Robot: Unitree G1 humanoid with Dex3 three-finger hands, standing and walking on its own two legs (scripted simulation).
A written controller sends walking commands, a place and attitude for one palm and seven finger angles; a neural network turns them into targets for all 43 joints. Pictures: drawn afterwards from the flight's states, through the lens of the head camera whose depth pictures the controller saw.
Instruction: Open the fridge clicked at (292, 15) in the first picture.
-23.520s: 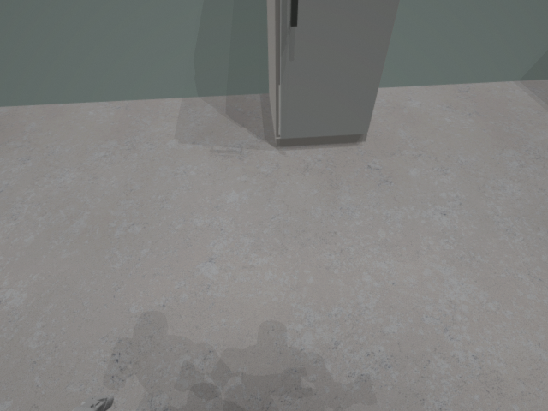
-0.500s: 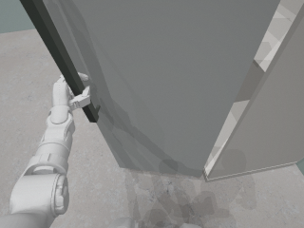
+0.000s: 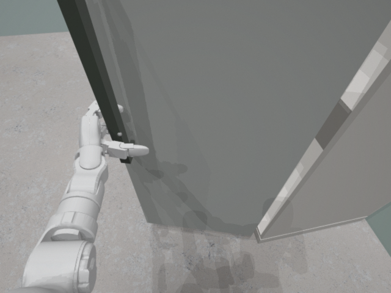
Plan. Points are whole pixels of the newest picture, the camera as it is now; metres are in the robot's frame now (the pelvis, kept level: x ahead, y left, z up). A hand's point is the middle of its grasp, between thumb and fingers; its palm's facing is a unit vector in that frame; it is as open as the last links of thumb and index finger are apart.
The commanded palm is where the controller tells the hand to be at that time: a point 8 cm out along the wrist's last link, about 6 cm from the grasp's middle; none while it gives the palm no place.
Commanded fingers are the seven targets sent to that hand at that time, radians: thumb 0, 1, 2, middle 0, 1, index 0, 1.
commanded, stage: loosen the grip on the handle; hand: left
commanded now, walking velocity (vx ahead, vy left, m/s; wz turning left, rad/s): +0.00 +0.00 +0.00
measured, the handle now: (106, 79) +0.47 +0.18 +0.19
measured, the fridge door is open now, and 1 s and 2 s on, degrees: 71 70 70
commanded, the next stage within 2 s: slip the hand off the handle in 0.16 s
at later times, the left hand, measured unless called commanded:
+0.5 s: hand (97, 134) +0.44 +0.23 +0.07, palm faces +0.29 -0.93 -0.21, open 14.6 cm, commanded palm +0.40 +0.27 +0.08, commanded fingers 0.00 -0.55 0.20 -0.25 -1.15 -0.25 -1.15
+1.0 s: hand (74, 138) +0.43 +0.28 +0.06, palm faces +0.27 -0.94 -0.20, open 14.7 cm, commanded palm +0.37 +0.31 +0.08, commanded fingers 0.00 -0.55 0.20 -0.25 -1.15 -0.25 -1.15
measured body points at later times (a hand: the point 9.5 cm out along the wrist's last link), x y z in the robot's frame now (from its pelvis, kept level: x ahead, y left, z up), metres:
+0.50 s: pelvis +0.02 -0.01 +0.00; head +0.07 -0.01 +0.44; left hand +0.42 +0.28 +0.08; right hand +0.09 -0.28 -0.12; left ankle +0.01 +0.10 -0.73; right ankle +0.04 -0.12 -0.73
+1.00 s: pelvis +0.02 -0.01 -0.01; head +0.09 +0.00 +0.43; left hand +0.41 +0.33 +0.08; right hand +0.07 -0.28 -0.13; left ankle +0.01 +0.10 -0.73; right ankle +0.04 -0.12 -0.73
